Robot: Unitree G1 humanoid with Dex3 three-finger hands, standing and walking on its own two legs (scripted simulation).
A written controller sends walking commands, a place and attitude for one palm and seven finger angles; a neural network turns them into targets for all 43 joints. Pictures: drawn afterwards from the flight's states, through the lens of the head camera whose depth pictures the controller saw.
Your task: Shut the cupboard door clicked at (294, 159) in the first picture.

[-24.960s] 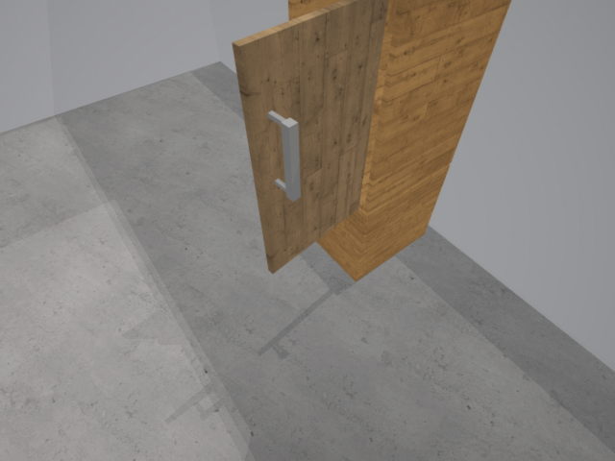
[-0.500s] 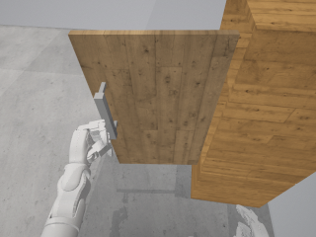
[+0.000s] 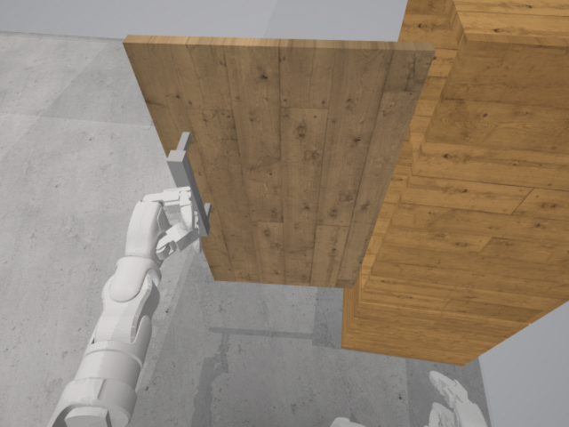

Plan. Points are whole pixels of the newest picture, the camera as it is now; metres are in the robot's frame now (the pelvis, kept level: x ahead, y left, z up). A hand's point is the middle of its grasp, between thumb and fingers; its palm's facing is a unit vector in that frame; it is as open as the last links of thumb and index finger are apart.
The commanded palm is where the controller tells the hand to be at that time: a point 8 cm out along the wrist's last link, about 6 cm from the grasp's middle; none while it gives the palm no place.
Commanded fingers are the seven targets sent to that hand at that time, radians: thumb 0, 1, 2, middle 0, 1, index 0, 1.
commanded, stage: push the door shut along its arc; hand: left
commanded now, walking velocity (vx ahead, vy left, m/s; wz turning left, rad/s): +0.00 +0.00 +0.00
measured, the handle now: (194, 188) +0.45 +0.15 +0.07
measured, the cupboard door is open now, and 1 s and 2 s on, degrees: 94 70 60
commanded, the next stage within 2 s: pull the fist back off the door in 1.58 s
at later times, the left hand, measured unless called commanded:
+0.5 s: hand (206, 193) +0.43 +0.13 +0.07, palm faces -0.18 -0.98 -0.03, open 3.3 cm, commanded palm +0.43 +0.17 +0.08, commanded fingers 0.00 0.90 0.90 -1.30 -1.50 -1.30 -1.50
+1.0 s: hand (219, 168) +0.49 +0.12 +0.08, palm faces -0.30 -0.95 -0.03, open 3.5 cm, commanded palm +0.49 +0.14 +0.08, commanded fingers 0.00 0.90 0.90 -1.30 -1.50 -1.30 -1.50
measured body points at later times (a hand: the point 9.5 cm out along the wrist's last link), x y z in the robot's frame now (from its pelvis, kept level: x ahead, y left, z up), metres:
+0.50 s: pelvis -0.01 +0.01 -0.01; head +0.06 +0.01 +0.44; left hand +0.44 +0.19 +0.08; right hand +0.05 -0.26 -0.12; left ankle -0.01 +0.09 -0.70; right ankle +0.02 -0.09 -0.70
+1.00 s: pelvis -0.01 +0.02 -0.02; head +0.10 +0.03 +0.42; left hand +0.50 +0.17 +0.08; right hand +0.01 -0.25 -0.13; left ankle -0.01 +0.09 -0.70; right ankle +0.02 -0.09 -0.70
